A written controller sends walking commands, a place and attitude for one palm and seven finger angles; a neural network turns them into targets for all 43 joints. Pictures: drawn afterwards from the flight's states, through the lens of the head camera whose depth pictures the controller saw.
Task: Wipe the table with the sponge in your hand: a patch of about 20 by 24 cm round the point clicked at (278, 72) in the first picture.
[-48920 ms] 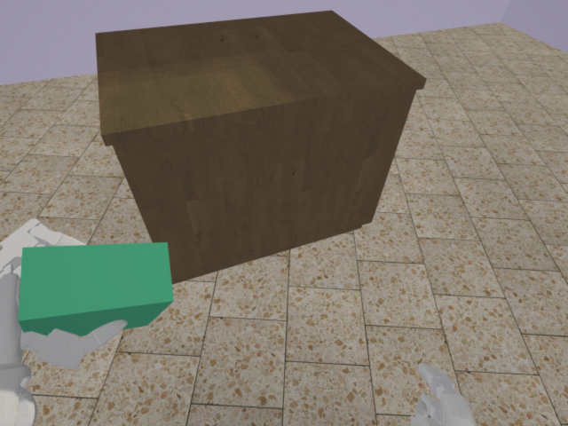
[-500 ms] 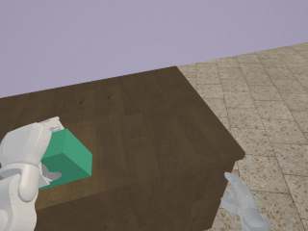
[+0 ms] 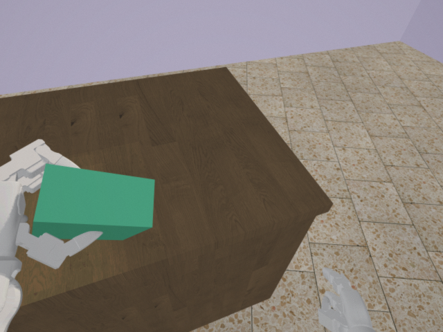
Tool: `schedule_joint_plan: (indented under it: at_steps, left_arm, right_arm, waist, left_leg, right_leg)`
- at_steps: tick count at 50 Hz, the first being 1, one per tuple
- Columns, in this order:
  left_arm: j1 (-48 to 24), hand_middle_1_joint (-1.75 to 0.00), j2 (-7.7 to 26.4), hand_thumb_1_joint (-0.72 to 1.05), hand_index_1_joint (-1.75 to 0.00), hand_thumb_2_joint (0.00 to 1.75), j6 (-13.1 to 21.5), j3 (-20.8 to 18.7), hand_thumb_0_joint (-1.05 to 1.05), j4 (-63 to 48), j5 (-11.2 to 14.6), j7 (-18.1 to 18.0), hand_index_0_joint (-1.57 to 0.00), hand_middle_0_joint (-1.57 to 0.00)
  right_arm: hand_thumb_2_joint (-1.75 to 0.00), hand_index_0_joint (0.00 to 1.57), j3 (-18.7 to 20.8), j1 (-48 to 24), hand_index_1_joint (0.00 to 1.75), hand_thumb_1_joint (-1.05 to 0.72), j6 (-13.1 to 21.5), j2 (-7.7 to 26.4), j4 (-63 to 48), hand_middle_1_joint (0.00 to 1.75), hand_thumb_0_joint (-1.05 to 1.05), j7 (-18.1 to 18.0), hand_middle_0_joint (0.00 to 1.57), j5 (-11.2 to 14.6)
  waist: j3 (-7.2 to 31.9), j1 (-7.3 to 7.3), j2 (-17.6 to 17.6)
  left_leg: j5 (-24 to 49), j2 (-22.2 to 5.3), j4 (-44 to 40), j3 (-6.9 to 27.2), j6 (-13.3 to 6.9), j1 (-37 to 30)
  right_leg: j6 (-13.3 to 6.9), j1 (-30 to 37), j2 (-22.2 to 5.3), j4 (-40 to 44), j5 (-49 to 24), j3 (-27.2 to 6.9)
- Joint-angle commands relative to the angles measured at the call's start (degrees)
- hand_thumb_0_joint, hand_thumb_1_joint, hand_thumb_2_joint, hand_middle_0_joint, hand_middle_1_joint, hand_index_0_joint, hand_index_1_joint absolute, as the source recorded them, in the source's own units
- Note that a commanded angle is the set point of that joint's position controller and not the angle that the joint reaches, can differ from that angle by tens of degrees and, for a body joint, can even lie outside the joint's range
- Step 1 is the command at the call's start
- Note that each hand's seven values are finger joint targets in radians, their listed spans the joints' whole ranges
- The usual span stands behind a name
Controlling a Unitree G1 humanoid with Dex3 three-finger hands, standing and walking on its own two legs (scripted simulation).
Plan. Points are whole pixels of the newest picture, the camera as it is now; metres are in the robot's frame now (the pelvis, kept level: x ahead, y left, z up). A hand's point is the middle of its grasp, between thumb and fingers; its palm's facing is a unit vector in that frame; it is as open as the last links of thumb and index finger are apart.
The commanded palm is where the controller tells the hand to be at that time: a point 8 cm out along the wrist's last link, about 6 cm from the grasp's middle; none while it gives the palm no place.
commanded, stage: step back with the hand held close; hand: left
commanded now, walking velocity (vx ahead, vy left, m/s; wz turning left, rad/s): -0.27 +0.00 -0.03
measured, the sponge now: (107, 210) +0.24 +0.19 +0.16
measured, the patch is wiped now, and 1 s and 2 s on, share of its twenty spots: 1.00 1.00 1.00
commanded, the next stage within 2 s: stop stepping back and stand still in 1.08 s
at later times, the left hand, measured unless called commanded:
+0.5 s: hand out of the picture +0.15 +0.26 +0.21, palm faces +0.40 -0.82 -0.42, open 10.1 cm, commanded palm +0.11 +0.31 +0.23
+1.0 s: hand out of the picture +0.07 +0.26 +0.22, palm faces +0.38 -0.82 -0.43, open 10.1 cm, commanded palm +0.01 +0.32 +0.23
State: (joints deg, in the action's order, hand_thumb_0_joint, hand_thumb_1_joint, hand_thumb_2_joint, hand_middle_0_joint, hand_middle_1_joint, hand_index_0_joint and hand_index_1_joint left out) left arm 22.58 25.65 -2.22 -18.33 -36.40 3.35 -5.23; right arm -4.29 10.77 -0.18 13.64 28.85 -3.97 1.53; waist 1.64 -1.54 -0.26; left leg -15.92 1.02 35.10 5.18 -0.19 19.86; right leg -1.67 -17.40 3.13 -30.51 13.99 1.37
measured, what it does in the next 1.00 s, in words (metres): walks backwards: right foot, then left foot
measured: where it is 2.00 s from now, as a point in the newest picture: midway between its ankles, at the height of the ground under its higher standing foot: outside the picture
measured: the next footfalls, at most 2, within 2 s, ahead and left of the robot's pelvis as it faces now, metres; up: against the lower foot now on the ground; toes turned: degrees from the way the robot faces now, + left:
right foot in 0.70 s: -0.05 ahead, -0.11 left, +0.00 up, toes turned +1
left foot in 0.94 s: -0.09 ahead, +0.14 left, +0.00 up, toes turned +1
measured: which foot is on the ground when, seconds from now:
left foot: down 0.00-0.76, up 0.78-0.92, down 0.94-1.00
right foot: down 0.00-0.48, up 0.50-0.68, down 0.70-0.94, up 0.96-1.00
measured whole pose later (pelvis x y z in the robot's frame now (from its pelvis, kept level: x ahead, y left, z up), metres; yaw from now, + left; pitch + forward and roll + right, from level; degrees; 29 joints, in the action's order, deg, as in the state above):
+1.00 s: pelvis -0.15 +0.03 -0.01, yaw +1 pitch +4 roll -1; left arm 23.9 30.5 11.6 -28.0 -43.2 3.9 -8.1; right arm 0.9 10.3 2.0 11.1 33.6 -3.7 1.2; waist -0.4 1.7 5.4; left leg -18.9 0.5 40.0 -1.0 -1.9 25.6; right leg 0.8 -31.4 0.3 -48.8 24.8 -3.2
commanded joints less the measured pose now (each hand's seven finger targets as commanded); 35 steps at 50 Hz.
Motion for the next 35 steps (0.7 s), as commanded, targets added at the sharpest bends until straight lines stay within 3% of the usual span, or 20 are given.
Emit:
schedule_joint_plan:
  at_steps: [1, 3, 5, 8, 10, 13, 14, 15, 17, 19, 20, 23, 24, 25, 26, 28, 30, 32, 34, 35]
  left_arm:
    - [-0.5, -1.6, 12.7, 0.1, -1.6, 1.3, 9.9, -14.5, 0.0, -20.0, 1.4, -3.5, -1.2, -1.2]
    - [1.5, -1.6, 12.1, 0.1, -1.6, 1.3, 10.5, -15.5, 0.0, -15.9, 1.5, -3.6, -1.2, -1.2]
    - [1.8, -1.6, 10.0, 0.1, -1.6, 1.3, 10.6, -14.1, 0.0, -10.9, 1.7, -3.4, -1.2, -1.2]
    - [0.3, -1.6, 9.6, 0.1, -1.6, 1.3, 10.6, -13.8, 0.0, -6.7, 1.6, -3.2, -1.2, -1.2]
    - [1.1, -1.6, 8.2, 0.1, -1.6, 1.3, 10.8, -11.9, 0.0, -5.0, 1.6, -3.1, -1.2, -1.2]
    - [0.3, -1.6, 9.1, 0.1, -1.6, 1.3, 11.6, -11.4, 0.0, -8.9, 1.4, -3.1, -1.2, -1.2]
    - [-0.2, -1.6, 10.0, 0.1, -1.6, 1.3, 12.2, -11.4, 0.0, -11.4, 1.3, -3.5, -1.2, -1.2]
    - [0.4, -1.6, 9.2, 0.1, -1.6, 1.3, 12.8, -10.6, 0.0, -11.9, 1.3, -3.6, -1.2, -1.2]
    - [1.1, -1.6, 11.1, 0.1, -1.6, 1.3, 13.6, -12.5, 0.0, -15.2, 1.2, -4.2, -1.2, -1.2]
    - [0.7, -1.6, 14.8, 0.1, -1.6, 1.3, 14.4, -16.1, 0.0, -19.4, 0.8, -5.1, -1.2, -1.2]
    - [1.2, -1.6, 12.6, 0.1, -1.6, 1.3, 14.7, -14.7, 0.0, -19.0, 0.9, -5.1, -1.2, -1.2]
    - [-0.5, -1.6, 11.8, 0.1, -1.6, 1.3, 15.1, -16.4, 0.0, -18.1, -0.1, -5.5, -1.2, -1.2]
    - [-1.1, -1.6, 11.5, 0.1, -1.6, 1.3, 15.0, -16.6, 0.0, -15.9, -1.0, -5.4, -1.2, -1.2]
    - [-4.9, -1.6, 10.0, 0.1, -1.6, 1.3, 14.9, -15.3, 0.0, -15.4, -2.0, -5.1, -1.2, -1.2]
    - [-8.2, -1.6, 10.3, 0.1, -1.6, 1.3, 14.6, -15.3, 0.0, -13.1, -2.2, -5.2, -1.2, -1.2]
    - [-9.0, -1.6, 8.3, 0.1, -1.6, 1.3, 13.8, -13.3, 0.0, -7.4, -1.4, -4.6, -1.2, -1.2]
    - [-9.1, -1.6, 5.2, 0.1, -1.6, 1.3, 12.9, -9.2, 0.0, -4.3, -0.5, -3.9, -1.2, -1.2]
    - [-9.7, -1.6, 4.0, 0.1, -1.6, 1.3, 12.4, -6.5, 0.0, -3.5, -0.1, -3.0, -1.2, -1.2]
    - [-12.3, -1.6, 5.2, 0.1, -1.6, 1.3, 13.1, -5.8, 0.0, -7.2, -0.6, -2.4, -1.2, -1.2]
    - [-12.4, -1.6, 4.9, 0.1, -1.6, 1.3, 13.8, -5.1, 0.0, -8.5, -0.5, -1.9, -1.2, -1.2]
  right_arm:
    - [-0.9, 0.2, 4.9, -4.7, 0.3, -0.9, 3.9, 7.5, -8.0, 0.3, 0.0, -0.5, 0.2, -1.1]
    - [-0.9, 0.2, 5.7, -3.4, 0.3, -0.9, 4.0, 7.4, -7.0, 0.3, 0.0, -0.5, 0.2, -1.0]
    - [-0.9, 0.2, 6.0, -2.9, 0.3, -0.9, 4.1, 7.3, -5.7, 0.3, 0.0, -0.6, 0.2, -0.9]
    - [-0.9, 0.2, 7.1, -2.1, 0.3, -0.9, 4.8, 7.9, -5.3, 0.3, 0.0, -0.9, 0.2, -0.1]
    - [-0.9, 0.2, 6.8, -2.9, 0.3, -0.9, 4.9, 7.7, -5.0, 0.3, 0.0, -1.0, 0.2, 0.0]
    - [-0.9, 0.2, 7.1, -3.0, 0.3, -0.9, 5.4, 7.6, -5.9, 0.3, 0.0, -0.9, 0.2, 0.4]
    - [-0.9, 0.2, 6.9, -4.1, 0.3, -0.9, 5.5, 7.8, -5.7, 0.3, 0.0, -0.8, 0.2, 0.4]
    - [-0.9, 0.2, 6.5, -3.5, 0.3, -0.9, 5.4, 7.3, -5.7, 0.3, 0.0, -0.7, 0.2, 0.0]
    - [-0.9, 0.2, 6.7, -3.2, 0.3, -0.9, 5.9, 7.1, -5.7, 0.3, 0.0, -0.7, 0.2, 0.0]
    - [-0.9, 0.2, 6.8, -3.9, 0.3, -0.9, 5.9, 7.5, -5.7, 0.3, 0.0, -0.9, 0.2, -0.3]
    - [-0.9, 0.2, 6.2, -3.6, 0.3, -0.9, 5.7, 6.9, -5.5, 0.3, 0.0, -0.9, 0.2, -0.7]
    - [-0.9, 0.2, 7.0, -2.8, 0.3, -0.9, 6.6, 8.5, -6.7, 0.3, 0.0, -1.0, 0.2, -1.0]
    - [-0.9, 0.2, 7.1, -3.0, 0.3, -0.9, 6.9, 9.0, -6.2, 0.3, 0.0, -1.0, 0.2, -1.3]
    - [-0.9, 0.2, 7.1, -2.0, 0.3, -0.9, 7.3, 7.7, -5.3, 0.3, 0.0, -0.9, 0.2, -2.0]
    - [-0.9, 0.2, 7.3, -1.6, 0.3, -0.9, 7.8, 7.2, -4.9, 0.3, 0.0, -0.8, 0.2, -2.1]
    - [-0.9, 0.2, 7.4, -0.5, 0.3, -0.9, 8.3, 6.6, -3.8, 0.3, 0.0, -0.4, 0.2, -1.4]
    - [-0.9, 0.2, 6.5, -1.0, 0.3, -0.9, 8.7, 6.1, -3.2, 0.3, 0.0, -0.2, 0.2, -1.0]
    - [-0.9, 0.2, 5.4, -1.9, 0.3, -0.9, 8.9, 6.0, -3.0, 0.3, 0.0, -0.1, 0.2, -1.1]
    - [-0.9, 0.2, 5.2, -3.7, 0.3, -0.9, 8.6, 6.2, -3.2, 0.3, 0.0, 0.0, 0.2, -1.0]
    - [-0.9, 0.2, 4.8, -4.2, 0.3, -0.9, 8.2, 6.0, -3.6, 0.3, 0.0, 0.2, 0.2, -1.1]
  waist:
    - [11.6, -0.77, -13.8]
    - [12.0, -0.42, -8.4]
    - [11.6, 0.19, -4.5]
    - [10.4, 0.8, -2.9]
    - [9.9, 0.97, -0.8]
    - [9.1, 1.45, 2.7]
    - [9.4, 1.78, 1.2]
    - [8.8, 1.84, 2.1]
    - [7.8, 2.05, 2.6]
    - [8.0, 1.91, -0.6]
    - [7.0, 2.03, -1.8]
    - [6.2, 1.53, -14.5]
    - [5.6, 1.68, -20.5]
    - [6.3, 2.15, -20.8]
    - [5.2, 2.21, -17.1]
    - [5.6, 1.61, -10.1]
    - [5.0, 1.91, -7.0]
    - [4.4, 1.77, -8.0]
    - [7.0, 1.47, -9.4]
    - [8.3, 1.19, -6.6]
  left_leg:
    - [19.0, -7.9, -8.1, 8.6, -3.8, -1.0]
    - [25.3, -8.6, -6.3, 8.6, -3.5, -2.4]
    - [25.3, -9.0, -7.2, 9.2, -3.2, -4.0]
    - [22.2, -9.0, -5.4, 7.9, -2.8, -2.6]
    - [17.3, -8.4, -5.5, 7.4, -2.7, -1.8]
    - [6.3, -6.0, -0.1, 4.7, -2.0, 1.8]
    - [3.8, -5.2, 0.7, 4.2, -1.8, 1.4]
    - [0.0, -4.8, 1.6, 4.0, -1.9, 2.8]
    - [-6.6, -3.7, 4.9, 2.9, -1.5, 2.4]
    - [-8.1, -4.3, 3.9, 3.8, -1.5, 1.6]
    - [-10.0, -5.3, 0.2, 5.4, -2.1, 4.0]
    - [-20.8, -10.8, -13.9, 12.9, -4.8, 13.7]
    - [-28.0, -14.2, -21.5, 18.5, -6.2, 16.9]
    - [-28.4, -15.8, -23.5, 19.4, -7.2, 18.3]
    - [-23.7, -16.0, -21.8, 18.5, -7.6, 17.1]
    - [-11.9, -14.5, -16.0, 14.1, -6.6, 7.0]
    - [-6.4, -13.5, -15.6, 13.9, -6.1, -1.3]
    - [-0.8, -13.2, -14.3, 13.2, -5.7, -1.5]
    - [5.9, -12.2, -9.4, 10.1, -3.9, -3.7]
    - [5.7, -10.8, -4.7, 8.9, -3.4, -2.5]
  right_leg:
    - [0.5, 4.0, -5.8, -1.5, -9.3, -2.6]
    - [0.8, 3.3, -5.7, 0.0, -9.2, -2.8]
    - [1.2, 1.7, -4.7, 0.4, -5.9, -2.2]
    - [0.9, 1.4, -6.6, 2.1, -9.6, -3.5]
    - [0.7, 0.8, -7.1, 2.2, -10.1, -3.8]
    - [-1.5, -0.8, -12.0, 4.6, -14.8, -7.5]
    - [-2.8, -2.0, -13.7, 5.0, -13.4, -8.9]
    - [-2.8, -2.9, -13.8, 5.8, -10.1, -8.7]
    - [-3.7, -7.2, -15.8, 7.5, -5.3, -10.4]
    - [-3.9, -9.5, -15.7, 6.6, -0.8, -9.7]
    - [-2.7, -9.1, -13.2, 4.7, 1.8, -7.4]
    - [1.1, -2.3, -3.9, -6.5, 5.3, -2.1]
    - [2.3, 0.2, -0.5, -15.6, 7.7, -1.0]
    - [3.0, 1.0, 0.6, -24.4, 9.3, -2.1]
    - [3.0, -1.7, 0.0, -27.4, 10.7, -3.1]
    - [2.9, -7.9, -0.8, -21.1, 12.8, -3.0]
    - [2.7, -11.8, -0.7, -13.9, 13.6, -2.6]
    - [2.4, -8.0, -1.2, -3.6, 9.3, -3.6]
    - [1.3, -3.6, -3.0, 5.5, 0.2, -4.4]
    - [0.2, -1.3, -4.8, 9.0, -6.5, -5.8]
